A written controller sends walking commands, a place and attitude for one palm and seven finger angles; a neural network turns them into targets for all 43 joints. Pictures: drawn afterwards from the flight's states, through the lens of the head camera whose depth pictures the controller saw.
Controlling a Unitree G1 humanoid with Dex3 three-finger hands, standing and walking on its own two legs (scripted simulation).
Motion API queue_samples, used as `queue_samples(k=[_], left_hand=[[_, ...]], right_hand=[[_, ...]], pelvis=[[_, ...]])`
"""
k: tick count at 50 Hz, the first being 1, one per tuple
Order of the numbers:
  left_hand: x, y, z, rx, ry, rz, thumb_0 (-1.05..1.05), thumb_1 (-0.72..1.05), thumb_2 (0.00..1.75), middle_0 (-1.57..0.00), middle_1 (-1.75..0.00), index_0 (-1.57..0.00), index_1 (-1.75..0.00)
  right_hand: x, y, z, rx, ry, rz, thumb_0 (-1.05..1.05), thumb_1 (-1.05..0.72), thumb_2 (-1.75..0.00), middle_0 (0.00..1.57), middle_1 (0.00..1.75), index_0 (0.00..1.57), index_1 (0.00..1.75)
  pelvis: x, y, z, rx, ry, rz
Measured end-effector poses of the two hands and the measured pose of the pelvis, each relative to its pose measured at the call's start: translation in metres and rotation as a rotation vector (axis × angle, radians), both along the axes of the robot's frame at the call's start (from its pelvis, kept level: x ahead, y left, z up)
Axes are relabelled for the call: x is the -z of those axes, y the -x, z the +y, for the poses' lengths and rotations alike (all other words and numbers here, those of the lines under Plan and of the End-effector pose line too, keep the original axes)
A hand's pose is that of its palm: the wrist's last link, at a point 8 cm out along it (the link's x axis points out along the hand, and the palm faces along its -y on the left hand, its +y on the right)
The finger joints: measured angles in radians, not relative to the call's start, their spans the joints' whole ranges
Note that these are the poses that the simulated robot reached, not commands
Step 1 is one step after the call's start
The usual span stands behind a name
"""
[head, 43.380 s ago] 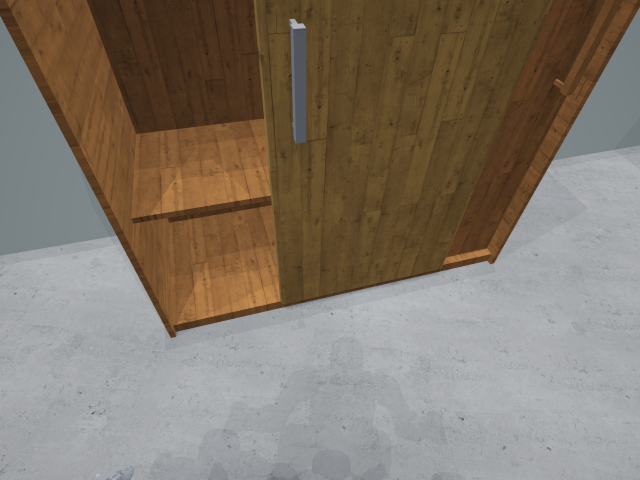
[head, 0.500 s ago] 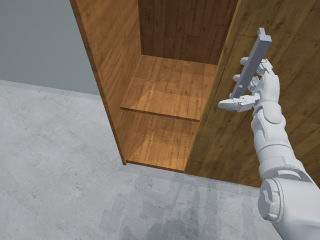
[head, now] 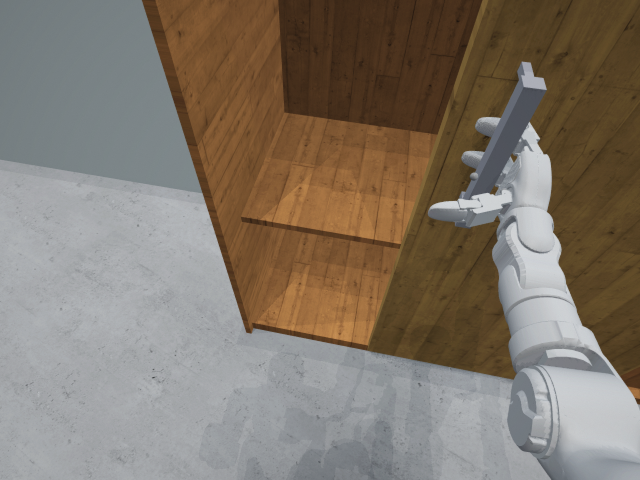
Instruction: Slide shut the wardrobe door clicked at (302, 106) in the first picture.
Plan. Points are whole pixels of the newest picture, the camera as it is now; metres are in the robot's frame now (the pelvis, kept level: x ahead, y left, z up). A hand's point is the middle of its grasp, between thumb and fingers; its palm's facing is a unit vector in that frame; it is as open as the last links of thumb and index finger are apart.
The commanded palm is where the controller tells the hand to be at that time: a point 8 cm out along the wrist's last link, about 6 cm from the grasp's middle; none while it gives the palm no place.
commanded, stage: slide the fingers in behind the handle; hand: right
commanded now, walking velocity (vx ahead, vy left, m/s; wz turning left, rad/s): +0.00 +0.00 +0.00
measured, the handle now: (490, 154) +0.53 -0.14 +0.13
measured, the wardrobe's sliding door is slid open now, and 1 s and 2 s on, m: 0.38 0.38 0.38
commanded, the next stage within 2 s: grip the handle and tug to test in 0.50 s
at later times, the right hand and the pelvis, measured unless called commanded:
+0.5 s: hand (474, 178) +0.47 -0.11 +0.13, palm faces +0.05 +1.00 +0.01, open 14.1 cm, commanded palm +0.44 -0.16 +0.13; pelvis +0.00 +0.00 +0.00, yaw +0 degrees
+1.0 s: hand (474, 178) +0.48 -0.11 +0.13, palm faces +0.06 +1.00 +0.01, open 10.3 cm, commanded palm +0.45 -0.15 +0.13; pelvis -0.01 +0.00 +0.00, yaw -1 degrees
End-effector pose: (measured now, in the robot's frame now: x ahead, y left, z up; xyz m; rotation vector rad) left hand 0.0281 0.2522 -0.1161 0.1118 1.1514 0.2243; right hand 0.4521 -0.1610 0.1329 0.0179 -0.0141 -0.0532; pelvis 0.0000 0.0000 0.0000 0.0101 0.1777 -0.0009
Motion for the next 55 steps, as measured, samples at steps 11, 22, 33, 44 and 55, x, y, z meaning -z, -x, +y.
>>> queue_samples(k=[11,22,33,44,55], left_hand=[[-0.001,-0.007,-0.001,0.012,0.000,-0.017,0.00,0.91,0.90,-0.20,-0.30,-0.20,-0.30],[-0.002,-0.012,-0.002,0.016,-0.001,-0.023,0.00,0.91,0.90,-0.20,-0.30,-0.20,-0.30],[-0.001,-0.011,-0.003,0.017,0.002,-0.022,0.00,0.91,0.90,-0.20,-0.30,-0.20,-0.30],[0.000,-0.004,-0.003,0.022,-0.006,-0.004,0.00,0.91,0.90,-0.20,-0.30,-0.20,-0.30],[0.001,0.010,-0.002,0.011,-0.009,0.024,0.00,0.91,0.90,-0.20,-0.30,-0.20,-0.30]], right_hand=[[0.000,0.002,0.001,0.003,0.005,-0.004,-0.01,0.50,-0.30,0.26,1.20,0.27,1.20],[0.000,0.003,0.000,0.000,0.003,-0.006,-0.01,0.50,-0.30,0.26,1.20,0.28,1.20],[0.000,0.005,0.000,0.004,0.003,-0.005,-0.01,0.50,-0.30,0.27,1.20,0.28,1.20],[0.001,0.004,-0.001,0.007,0.012,0.002,-0.01,0.21,-0.42,0.31,1.24,0.31,1.25],[0.002,0.000,-0.002,0.010,0.006,0.004,0.00,-0.27,-0.63,0.36,1.31,0.37,1.31]], pelvis=[[0.000,-0.001,-0.001,0.002,-0.001,0.000],[0.000,-0.002,-0.002,0.003,-0.001,-0.004],[0.000,-0.001,-0.003,0.002,-0.001,-0.005],[0.001,0.004,-0.003,0.011,-0.004,-0.005],[0.002,0.005,-0.003,0.008,-0.004,0.005]])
